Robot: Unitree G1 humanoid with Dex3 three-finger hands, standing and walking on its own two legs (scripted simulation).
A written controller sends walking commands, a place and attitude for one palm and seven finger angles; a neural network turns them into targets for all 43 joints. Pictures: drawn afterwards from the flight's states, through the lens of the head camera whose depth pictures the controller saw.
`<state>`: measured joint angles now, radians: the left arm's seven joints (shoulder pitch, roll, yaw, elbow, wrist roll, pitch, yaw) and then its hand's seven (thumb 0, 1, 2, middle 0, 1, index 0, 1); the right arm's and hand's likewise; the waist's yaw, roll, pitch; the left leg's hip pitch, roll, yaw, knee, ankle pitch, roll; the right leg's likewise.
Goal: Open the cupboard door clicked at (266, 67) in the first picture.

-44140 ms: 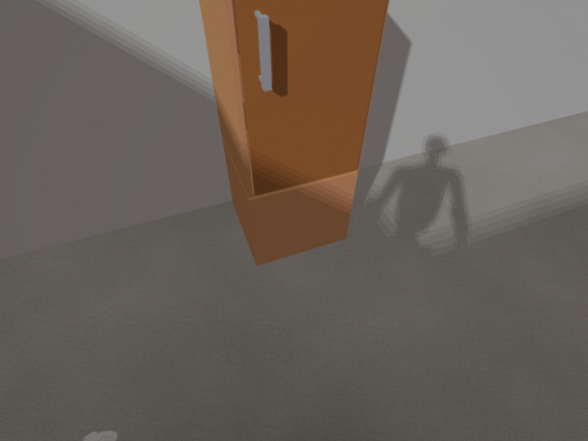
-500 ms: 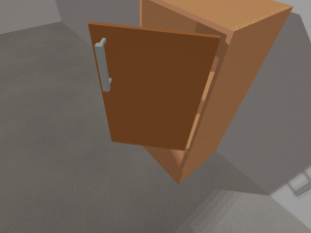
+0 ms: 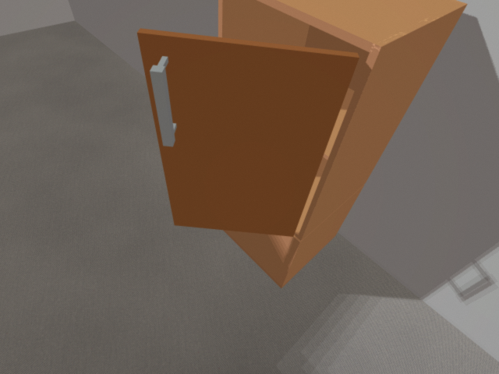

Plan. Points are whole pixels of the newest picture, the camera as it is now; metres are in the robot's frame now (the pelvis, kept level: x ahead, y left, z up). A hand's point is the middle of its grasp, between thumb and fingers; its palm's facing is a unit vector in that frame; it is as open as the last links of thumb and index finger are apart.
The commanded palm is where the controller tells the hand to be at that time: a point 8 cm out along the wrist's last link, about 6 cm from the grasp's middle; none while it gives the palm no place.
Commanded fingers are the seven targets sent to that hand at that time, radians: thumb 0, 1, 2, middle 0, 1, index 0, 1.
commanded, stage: come to a stop and stand still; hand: left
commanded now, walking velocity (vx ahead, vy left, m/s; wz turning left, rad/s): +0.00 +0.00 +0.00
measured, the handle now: (166, 103) +0.56 +0.20 +0.12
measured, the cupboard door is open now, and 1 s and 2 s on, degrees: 43 43 43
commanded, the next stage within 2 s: look again from close up in 1.30 s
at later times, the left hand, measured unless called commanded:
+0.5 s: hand out of the picture -0.02 +0.11 -0.17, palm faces -0.03 -0.98 -0.21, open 7.3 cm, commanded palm none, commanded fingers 0.00 0.90 0.90 -0.20 -0.30 -0.20 -0.30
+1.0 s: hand out of the picture -0.02 +0.06 -0.18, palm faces +0.00 -0.98 -0.19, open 7.3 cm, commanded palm none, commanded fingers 0.00 0.90 0.90 -0.20 -0.30 -0.20 -0.30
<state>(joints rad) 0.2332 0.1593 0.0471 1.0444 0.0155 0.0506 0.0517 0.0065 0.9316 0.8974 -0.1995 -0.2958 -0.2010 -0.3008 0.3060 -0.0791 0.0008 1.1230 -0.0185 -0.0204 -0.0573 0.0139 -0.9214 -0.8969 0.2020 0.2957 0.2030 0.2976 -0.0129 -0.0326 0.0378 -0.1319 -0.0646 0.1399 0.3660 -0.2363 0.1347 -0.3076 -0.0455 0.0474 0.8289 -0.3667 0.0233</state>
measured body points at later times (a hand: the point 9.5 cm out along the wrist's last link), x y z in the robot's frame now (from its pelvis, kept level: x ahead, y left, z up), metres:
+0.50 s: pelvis -0.02 -0.06 -0.01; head -0.02 -0.08 +0.44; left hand -0.02 +0.16 -0.16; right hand -0.02 -0.28 -0.17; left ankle -0.02 +0.02 -0.74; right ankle -0.06 -0.17 -0.74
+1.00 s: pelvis -0.01 -0.10 +0.00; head +0.00 -0.11 +0.45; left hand -0.02 +0.11 -0.16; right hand -0.01 -0.31 -0.17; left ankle -0.01 +0.02 -0.74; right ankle -0.06 -0.17 -0.74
